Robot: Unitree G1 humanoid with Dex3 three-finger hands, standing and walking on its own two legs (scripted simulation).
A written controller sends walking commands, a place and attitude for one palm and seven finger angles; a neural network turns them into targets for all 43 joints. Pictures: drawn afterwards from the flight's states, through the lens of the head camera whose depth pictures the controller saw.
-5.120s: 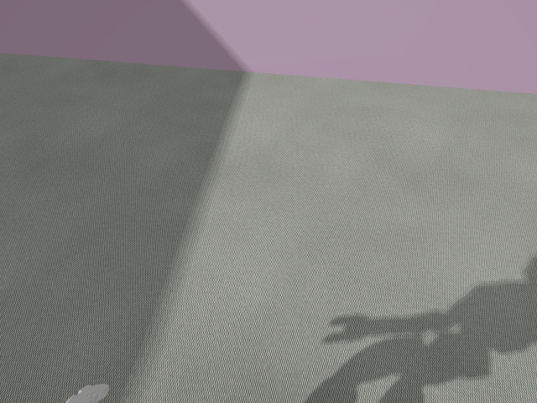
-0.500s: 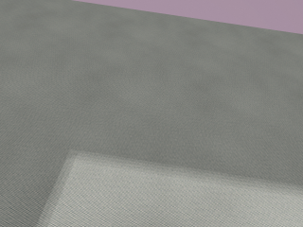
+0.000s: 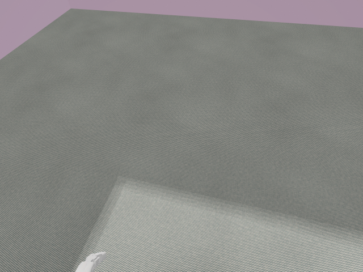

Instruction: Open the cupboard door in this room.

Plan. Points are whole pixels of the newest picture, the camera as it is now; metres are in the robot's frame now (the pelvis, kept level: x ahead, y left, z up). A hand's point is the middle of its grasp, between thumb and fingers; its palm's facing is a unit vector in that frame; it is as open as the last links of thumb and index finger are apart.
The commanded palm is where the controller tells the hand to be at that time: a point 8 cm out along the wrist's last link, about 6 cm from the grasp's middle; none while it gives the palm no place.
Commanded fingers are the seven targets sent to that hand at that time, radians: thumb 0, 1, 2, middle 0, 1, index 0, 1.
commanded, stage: turn or walk to find it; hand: left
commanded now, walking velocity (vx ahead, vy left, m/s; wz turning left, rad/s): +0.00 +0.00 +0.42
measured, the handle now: out of the picture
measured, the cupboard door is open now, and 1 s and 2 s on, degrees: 0 0 0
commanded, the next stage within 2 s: none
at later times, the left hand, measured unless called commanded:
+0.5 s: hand out of the picture -0.05 +0.25 -0.18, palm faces +0.28 -0.93 -0.26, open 7.4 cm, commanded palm none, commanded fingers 0.00 0.90 0.90 -0.20 -0.30 -0.20 -0.30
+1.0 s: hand out of the picture -0.01 +0.19 -0.13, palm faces +0.42 -0.86 -0.28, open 7.4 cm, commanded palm none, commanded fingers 0.00 0.90 0.90 -0.20 -0.30 -0.20 -0.30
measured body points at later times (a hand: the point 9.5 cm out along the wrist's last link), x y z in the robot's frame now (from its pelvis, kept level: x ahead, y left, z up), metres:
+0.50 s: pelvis -0.02 +0.03 +0.00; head +0.01 +0.06 +0.44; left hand -0.06 +0.30 -0.16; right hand +0.15 -0.19 -0.13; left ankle -0.04 +0.14 -0.73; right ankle -0.02 -0.11 -0.68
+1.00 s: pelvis -0.02 -0.02 +0.01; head +0.01 -0.05 +0.45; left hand -0.04 +0.24 -0.11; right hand +0.12 -0.24 -0.16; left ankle -0.09 +0.11 -0.65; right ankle +0.03 -0.10 -0.73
